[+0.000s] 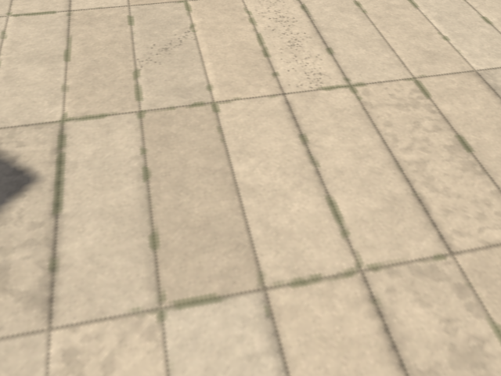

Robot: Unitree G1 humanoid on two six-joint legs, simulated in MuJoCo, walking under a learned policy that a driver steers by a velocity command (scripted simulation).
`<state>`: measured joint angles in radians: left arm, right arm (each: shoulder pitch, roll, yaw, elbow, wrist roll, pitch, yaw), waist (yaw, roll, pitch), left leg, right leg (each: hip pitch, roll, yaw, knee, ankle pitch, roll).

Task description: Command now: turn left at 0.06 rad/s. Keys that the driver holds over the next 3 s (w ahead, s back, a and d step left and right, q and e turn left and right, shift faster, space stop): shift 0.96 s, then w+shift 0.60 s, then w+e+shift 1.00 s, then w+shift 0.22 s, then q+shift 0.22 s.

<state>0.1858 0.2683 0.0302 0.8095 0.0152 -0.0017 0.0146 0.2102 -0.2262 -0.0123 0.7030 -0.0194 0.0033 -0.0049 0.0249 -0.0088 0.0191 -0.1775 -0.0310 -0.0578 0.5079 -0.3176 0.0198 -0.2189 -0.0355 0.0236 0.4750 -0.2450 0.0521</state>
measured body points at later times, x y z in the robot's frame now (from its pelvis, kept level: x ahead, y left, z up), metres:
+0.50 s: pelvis +0.01 +0.00 +0.00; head +0.01 +0.00 +0.45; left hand +0.08 +0.27 -0.14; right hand +0.09 -0.26 -0.13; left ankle -0.03 +0.11 -0.74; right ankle +0.01 -0.15 -0.74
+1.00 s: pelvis +0.00 -0.01 +0.00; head +0.01 -0.01 +0.45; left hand +0.03 +0.25 -0.15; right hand +0.03 -0.26 -0.15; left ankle -0.03 +0.11 -0.74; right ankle +0.00 -0.15 -0.74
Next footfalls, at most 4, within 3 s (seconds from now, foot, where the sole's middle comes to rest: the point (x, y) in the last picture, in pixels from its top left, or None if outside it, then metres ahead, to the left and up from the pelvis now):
1.70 left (237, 353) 0.58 0.07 -0.77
2.18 right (351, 256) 0.90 -0.28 -0.77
2.66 left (375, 160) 1.34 -0.42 -0.77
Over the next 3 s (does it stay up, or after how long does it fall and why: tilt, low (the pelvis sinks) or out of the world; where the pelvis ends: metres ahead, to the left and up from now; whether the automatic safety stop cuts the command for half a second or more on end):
stays up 1.28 -0.54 0.00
